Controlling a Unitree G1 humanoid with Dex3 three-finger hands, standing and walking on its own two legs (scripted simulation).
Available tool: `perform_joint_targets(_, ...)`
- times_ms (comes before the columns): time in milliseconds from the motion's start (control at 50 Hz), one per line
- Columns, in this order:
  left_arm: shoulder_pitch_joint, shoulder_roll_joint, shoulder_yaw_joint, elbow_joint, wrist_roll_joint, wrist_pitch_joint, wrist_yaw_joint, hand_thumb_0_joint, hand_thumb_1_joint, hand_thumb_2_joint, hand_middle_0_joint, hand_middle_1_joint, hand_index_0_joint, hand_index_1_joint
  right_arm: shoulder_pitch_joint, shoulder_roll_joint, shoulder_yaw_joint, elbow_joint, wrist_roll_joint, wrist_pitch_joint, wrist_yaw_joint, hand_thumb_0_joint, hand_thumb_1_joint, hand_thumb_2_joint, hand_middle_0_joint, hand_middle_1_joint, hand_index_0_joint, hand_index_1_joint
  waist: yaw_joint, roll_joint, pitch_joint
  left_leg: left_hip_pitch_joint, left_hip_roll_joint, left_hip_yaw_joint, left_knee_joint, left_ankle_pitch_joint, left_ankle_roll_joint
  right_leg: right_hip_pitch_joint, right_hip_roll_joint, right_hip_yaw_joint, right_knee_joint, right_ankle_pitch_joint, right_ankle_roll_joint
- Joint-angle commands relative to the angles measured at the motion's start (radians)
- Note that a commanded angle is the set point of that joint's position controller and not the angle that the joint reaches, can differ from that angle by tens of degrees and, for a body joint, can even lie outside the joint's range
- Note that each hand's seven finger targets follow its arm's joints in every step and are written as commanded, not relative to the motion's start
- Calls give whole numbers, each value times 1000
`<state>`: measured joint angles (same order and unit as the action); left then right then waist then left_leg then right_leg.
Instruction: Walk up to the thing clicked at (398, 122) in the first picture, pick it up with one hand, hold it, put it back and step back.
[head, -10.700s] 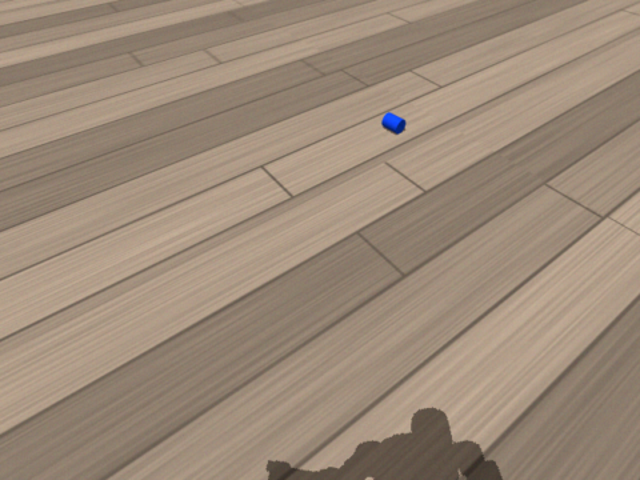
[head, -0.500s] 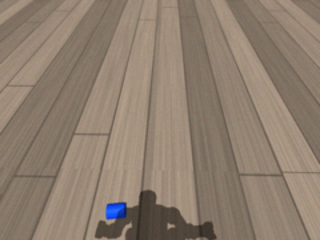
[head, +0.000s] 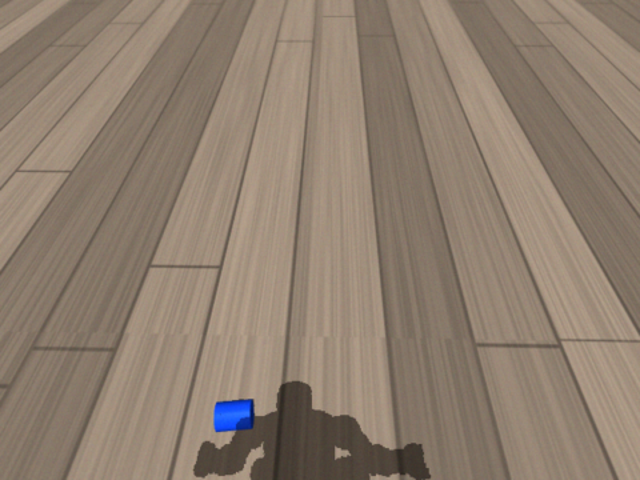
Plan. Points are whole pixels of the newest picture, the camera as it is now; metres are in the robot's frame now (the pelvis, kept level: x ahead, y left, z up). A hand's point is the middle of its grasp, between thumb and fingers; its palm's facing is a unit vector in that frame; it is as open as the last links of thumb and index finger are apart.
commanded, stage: stand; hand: left
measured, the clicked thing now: (234, 415) +0.44 +0.28 -0.74
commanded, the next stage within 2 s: rise first in 1.78 s
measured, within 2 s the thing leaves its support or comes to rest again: neither
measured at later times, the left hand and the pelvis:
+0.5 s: hand out of the picture +0.05 +0.26 -0.16, palm faces -0.03 -0.94 -0.34, open 7.4 cm; pelvis -0.01 +0.00 +0.00, yaw +0 degrees
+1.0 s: hand out of the picture +0.06 +0.26 -0.16, palm faces -0.03 -0.94 -0.34, open 7.4 cm; pelvis -0.01 +0.00 +0.00, yaw +1 degrees
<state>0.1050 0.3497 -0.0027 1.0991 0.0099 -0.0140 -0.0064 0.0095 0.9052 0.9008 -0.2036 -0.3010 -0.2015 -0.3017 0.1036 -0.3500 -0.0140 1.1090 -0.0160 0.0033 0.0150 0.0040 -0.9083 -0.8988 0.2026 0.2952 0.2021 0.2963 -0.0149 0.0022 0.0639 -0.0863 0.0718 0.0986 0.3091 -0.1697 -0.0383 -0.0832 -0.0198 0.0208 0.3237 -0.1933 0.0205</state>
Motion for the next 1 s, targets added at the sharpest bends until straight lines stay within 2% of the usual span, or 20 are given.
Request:
perform_joint_targets(0, -34, 215, 43, -52, -1, -20, 15, 0, 900, 900, -200, -300, -200, -300, -31, -210, -47, -47, 0, -29, -15, 0, -900, -900, 200, 300, 200, 300, 2, 6, -72, 56, 89, -85, -45, 71, 48, -58, -110, 74, -64, 163, -38)
perform_joint_targets(140, -24, 220, 42, -40, 3, -18, 15, 0, 900, 900, -200, -300, -200, -300, -29, -204, -45, -39, 1, -28, -13, 0, -900, -900, 200, 300, 200, 300, 5, -11, -56, 31, 87, -97, -57, 30, 46, -74, -106, 70, -75, 98, -35)
perform_joint_targets(260, -22, 216, 41, -40, -1, -18, 12, 0, 900, 900, -200, -300, -200, -300, -16, -209, -43, -33, 0, -31, -15, 0, -900, -900, 200, 300, 200, 300, 6, 6, -74, 34, 90, -97, -48, 53, 49, -65, -111, 75, -64, 126, -37)
perform_joint_targets(420, -12, 219, 37, -35, 0, -15, 14, 0, 900, 900, -200, -300, -200, -300, -14, -206, -41, -29, 1, -29, -14, 0, -900, -900, 200, 300, 200, 300, 8, 4, -59, 18, 87, -104, -49, 31, 46, -80, -109, 70, -66, 85, -36)
perform_joint_targets(540, -8, 221, 37, -36, 2, -17, 13, 0, 900, 900, -200, -300, -200, -300, -9, -209, -41, -29, 2, -30, -14, 0, -900, -900, 200, 300, 200, 300, 7, -1, -66, 18, 88, -106, -47, 44, 52, -73, -114, 73, -62, 103, -36)
perform_joint_targets(680, -8, 220, 34, -41, 2, -15, 12, 0, 900, 900, -200, -300, -200, -301, -21, -207, -39, -30, 2, -31, -13, 0, -900, -900, 200, 300, 200, 300, 8, 3, -58, 10, 85, -108, -54, 32, 46, -83, -108, 66, -59, 81, -36)
perform_joint_targets(800, -5, 217, 32, -40, 0, -16, 12, 0, 900, 900, -200, -300, -200, -301, -19, -207, -37, -25, 4, -30, -12, 0, -900, -900, 200, 300, 200, 300, 7, -2, -63, 16, 84, -107, -46, 52, 47, -78, -112, 68, -60, 101, -38)
perform_joint_targets(840, -6, 222, 34, -43, 2, -18, 13, 0, 900, 900, -200, -300, -200, -301, -27, -212, -40, -32, 4, -30, -13, 0, -900, -900, 200, 300, 200, 300, 9, 1, -84, 31, 87, -104, -34, 75, 52, -64, -116, 69, -56, 140, -38)
perform_joint_targets(920, -6, 218, 32, -38, -1, -17, 14, 0, 900, 900, -200, -300, -200, -301, -21, -204, -35, -28, 4, -30, -12, 0, -900, -900, 200, 300, 200, 300, 9, -6, -56, 12, 86, -111, -47, 50, 46, -83, -110, 63, -59, 88, -34)
perform_joint_targets(980, -6, 215, 32, -39, 1, -17, 13, 0, 900, 900, -200, -300, -200, -301, -24, -210, -36, -29, 4, -30, -13, 0, -900, -900, 200, 300, 200, 300, 8, 7, -76, 23, 88, -108, -39, 71, 49, -71, -113, 64, -55, 121, -36)
